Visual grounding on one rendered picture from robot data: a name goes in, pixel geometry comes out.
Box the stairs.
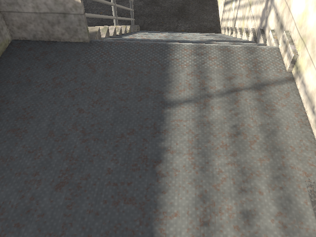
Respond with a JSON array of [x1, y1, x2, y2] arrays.
[[101, 31, 267, 46]]

